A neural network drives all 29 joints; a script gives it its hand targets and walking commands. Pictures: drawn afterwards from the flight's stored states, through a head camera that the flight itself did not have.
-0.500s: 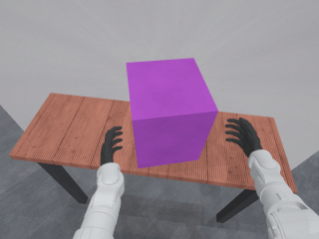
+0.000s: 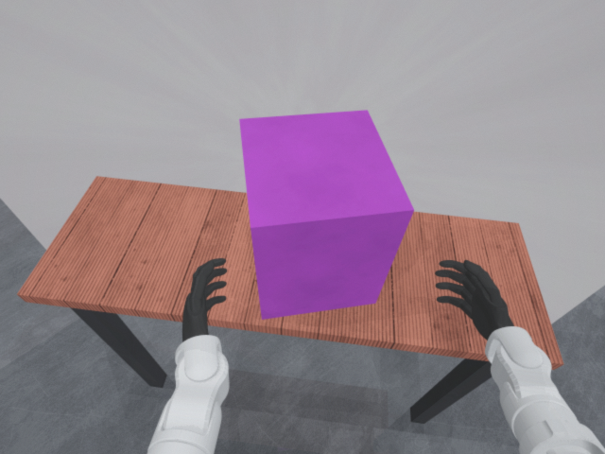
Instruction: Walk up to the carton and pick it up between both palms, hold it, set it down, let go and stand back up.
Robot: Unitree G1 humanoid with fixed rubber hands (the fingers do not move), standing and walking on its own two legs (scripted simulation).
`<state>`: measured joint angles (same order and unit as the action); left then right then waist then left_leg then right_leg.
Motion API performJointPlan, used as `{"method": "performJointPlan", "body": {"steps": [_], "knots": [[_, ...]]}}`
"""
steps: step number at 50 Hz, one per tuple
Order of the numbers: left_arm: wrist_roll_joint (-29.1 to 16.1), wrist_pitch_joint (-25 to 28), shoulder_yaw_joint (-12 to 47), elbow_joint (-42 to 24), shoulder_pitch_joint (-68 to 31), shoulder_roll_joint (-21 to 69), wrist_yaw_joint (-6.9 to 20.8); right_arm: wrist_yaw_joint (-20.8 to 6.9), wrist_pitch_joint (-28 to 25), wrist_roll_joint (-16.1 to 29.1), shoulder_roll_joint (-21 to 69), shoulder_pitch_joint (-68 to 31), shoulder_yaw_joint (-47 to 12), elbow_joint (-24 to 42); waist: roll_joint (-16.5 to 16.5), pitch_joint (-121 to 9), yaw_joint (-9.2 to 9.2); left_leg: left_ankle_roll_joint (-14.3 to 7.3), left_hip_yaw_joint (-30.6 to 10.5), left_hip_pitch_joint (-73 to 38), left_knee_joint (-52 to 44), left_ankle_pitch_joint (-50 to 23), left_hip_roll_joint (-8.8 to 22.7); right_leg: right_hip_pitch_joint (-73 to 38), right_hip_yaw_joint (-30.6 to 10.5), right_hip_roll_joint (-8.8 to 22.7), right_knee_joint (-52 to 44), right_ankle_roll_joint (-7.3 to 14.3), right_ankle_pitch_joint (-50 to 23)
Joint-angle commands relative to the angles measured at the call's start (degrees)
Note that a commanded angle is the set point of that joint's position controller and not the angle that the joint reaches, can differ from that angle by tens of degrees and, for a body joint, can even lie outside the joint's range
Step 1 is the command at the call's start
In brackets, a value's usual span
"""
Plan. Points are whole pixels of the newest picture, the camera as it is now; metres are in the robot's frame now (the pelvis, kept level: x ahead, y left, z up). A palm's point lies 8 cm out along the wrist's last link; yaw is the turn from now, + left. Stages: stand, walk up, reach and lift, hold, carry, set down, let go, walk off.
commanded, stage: set down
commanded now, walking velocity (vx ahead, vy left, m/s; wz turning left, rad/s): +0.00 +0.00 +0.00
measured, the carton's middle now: (312, 218) +0.46 +0.04 +0.01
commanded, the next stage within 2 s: none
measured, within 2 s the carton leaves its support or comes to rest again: neither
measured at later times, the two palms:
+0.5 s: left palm (194, 353) +0.23 +0.16 +0.01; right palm (514, 361) +0.27 -0.25 -0.01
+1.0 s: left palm (191, 369) +0.21 +0.16 +0.00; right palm (522, 384) +0.25 -0.26 -0.02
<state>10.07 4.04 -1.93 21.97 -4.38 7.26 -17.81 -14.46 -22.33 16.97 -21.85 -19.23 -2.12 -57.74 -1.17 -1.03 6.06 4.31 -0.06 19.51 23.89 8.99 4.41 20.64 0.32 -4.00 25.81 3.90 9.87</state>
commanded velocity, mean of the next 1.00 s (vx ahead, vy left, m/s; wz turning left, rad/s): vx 0.00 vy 0.00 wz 0.00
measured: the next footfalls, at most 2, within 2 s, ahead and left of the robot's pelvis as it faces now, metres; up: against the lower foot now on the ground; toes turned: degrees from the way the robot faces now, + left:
none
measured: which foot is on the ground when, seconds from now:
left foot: down 0.00-1.00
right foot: down 0.00-1.00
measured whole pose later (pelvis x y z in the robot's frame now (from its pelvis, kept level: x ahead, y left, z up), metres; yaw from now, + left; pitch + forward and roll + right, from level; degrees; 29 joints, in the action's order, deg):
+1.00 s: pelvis +0.00 +0.00 +0.00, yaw +0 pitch +5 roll +1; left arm 9.2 3.4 2.5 11.1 11.3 7.2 -16.6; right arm -15.7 -24.4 19.1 -25.5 0.6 -2.1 -46.5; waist -1.8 -2.0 6.1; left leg 4.1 -0.1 19.5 23.9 9.3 4.4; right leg 20.6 0.3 -4.0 25.8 3.9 10.2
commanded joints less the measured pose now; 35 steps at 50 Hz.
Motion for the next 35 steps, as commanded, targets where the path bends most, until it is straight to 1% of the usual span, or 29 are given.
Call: {"method": "performJointPlan", "body": {"steps": [1, 2, 3, 6, 8, 10, 14, 18, 20, 21, 23, 24, 26, 28, 29, 35], "knots": [[-8.85, 1.18, 5.30, -19.12, -4.43, 0.07, -1.49, -0.64, -3.16, 7.24, -16.78, -6.85, -0.83, 16.47, -9.60, -21.60, -0.49, -5.64, 1.91, -8.16, -1.17, -7.02, -2.61, -11.06, -2.95, 2.16, -7.79, -0.64, -0.02], [-8.80, 1.25, 5.13, -19.42, -3.82, 0.01, -1.52, -0.73, -3.33, 7.39, -16.82, -6.21, -1.05, 16.99, -9.91, -21.73, -0.24, -5.72, 2.05, -8.18, -1.21, -7.47, -2.64, -11.43, -3.12, 2.24, -7.77, -0.75, -0.46], [-8.75, 1.30, 5.21, -20.25, -2.65, 0.25, -1.57, -0.81, -3.53, 7.68, -16.98, -4.95, -0.94, 17.31, -9.82, -22.03, -0.39, -5.74, 1.95, -8.21, -1.19, -8.13, -2.60, -11.99, -3.23, 2.29, -7.64, -0.79, -1.40], [-8.81, 1.47, 6.14, -21.28, -0.61, 1.16, -1.39, -1.20, -4.15, 8.32, -17.55, -2.51, -0.77, 17.63, -9.82, -21.74, -1.16, -5.75, 1.73, -8.45, -1.01, -8.97, -2.67, -12.45, -3.10, 2.17, -7.23, -0.73, -3.08], [-8.53, 1.39, 6.52, -22.16, 2.70, 1.82, -1.09, -1.42, -4.54, 8.51, -18.00, 0.63, -0.72, 17.94, -10.30, -21.26, -1.76, -5.72, 1.49, -9.24, -0.92, -9.63, -2.60, -13.07, -3.16, 2.27, -7.38, -0.69, -4.22], [-8.80, 1.62, 6.71, -23.65, 3.36, 1.64, -1.11, -1.61, -5.04, 8.65, -18.66, 1.21, -0.14, 19.39, -10.66, -21.64, -2.03, -5.75, 1.42, -9.15, -0.69, -9.69, -2.69, -12.85, -3.12, 2.25, -7.21, -0.75, -4.20], [-9.42, 2.17, 7.70, -26.13, 4.58, 1.77, -1.43, -2.19, -5.61, 8.97, -19.79, 3.45, 0.89, 21.68, -11.03, -21.04, -2.62, -5.88, 1.07, -9.16, -0.25, -7.99, -2.64, -11.51, -3.48, 2.38, -7.29, -0.77, -0.82], [-9.74, 2.06, 8.56, -26.29, 6.51, 1.95, -1.25, -2.44, -5.36, 8.65, -19.82, 6.61, 1.56, 22.26, -11.70, -18.60, -3.40, -6.14, 0.99, -9.16, -0.14, -5.52, -2.74, -10.07, -4.22, 2.96, -7.91, -0.81, 3.22], [-9.80, 2.11, 8.77, -27.85, 7.63, 2.16, -1.45, -2.73, -5.51, 8.90, -20.50, 7.45, 2.25, 23.27, -11.74, -18.63, -3.29, -6.16, 0.76, -9.54, -0.09, -5.82, -2.65, -9.84, -4.05, 2.85, -7.82, -0.73, 3.39], [-9.75, 2.03, 8.99, -27.36, 8.51, 2.36, -1.32, -2.73, -5.44, 8.86, -20.37, 8.66, 2.46, 22.84, -11.90, -17.95, -3.69, -6.25, 0.59, -9.40, -0.13, -5.28, -2.71, -9.95, -4.51, 3.07, -8.01, -0.79, 3.73], [-9.59, 1.89, 8.90, -27.52, 9.79, 2.47, -1.26, -2.89, -5.52, 9.01, -20.62, 9.69, 2.66, 23.24, -12.36, -17.49, -3.62, -6.42, 0.46, -9.26, -0.19, -4.88, -2.76, -10.17, -4.63, 3.13, -8.08, -0.90, 4.40], [-9.51, 1.76, 9.02, -27.21, 10.07, 2.48, -1.13, -2.89, -5.39, 8.96, -20.46, 10.38, 2.75, 22.97, -12.61, -16.75, -3.91, -6.51, 0.37, -9.10, -0.35, -4.38, -2.81, -10.12, -5.06, 3.34, -8.32, -1.01, 5.10], [-9.44, 1.62, 8.85, -27.01, 11.55, 2.34, -0.82, -2.80, -5.30, 8.96, -20.54, 11.92, 2.81, 22.91, -12.91, -16.21, -3.92, -6.57, 0.32, -9.07, -0.33, -4.27, -2.89, -10.27, -5.53, 3.55, -8.49, -1.19, 5.43], [-9.53, 1.73, 8.86, -28.37, 12.08, 2.06, -0.78, -2.83, -5.45, 9.10, -20.92, 12.27, 3.24, 24.14, -13.06, -16.76, -3.93, -6.61, 0.17, -9.15, -0.45, -4.68, -2.96, -10.79, -5.70, 3.62, -8.53, -1.24, 5.03], [-9.24, 1.65, 8.77, -27.74, 12.92, 1.83, -0.52, -2.69, -5.26, 8.93, -20.50, 13.50, 2.98, 23.64, -13.13, -16.16, -4.12, -6.62, 0.22, -9.06, -0.45, -4.49, -3.07, -11.02, -5.95, 3.74, -8.55, -1.33, 4.89], [-9.62, 2.06, 8.80, -28.76, 13.71, -0.21, 0.15, -2.19, -4.91, 8.39, -19.84, 15.06, 3.31, 25.85, -13.87, -15.65, -4.35, -6.83, 0.45, -8.16, -0.63, -3.35, -3.51, -11.52, -6.95, 4.28, -8.90, -1.66, 6.96]]}}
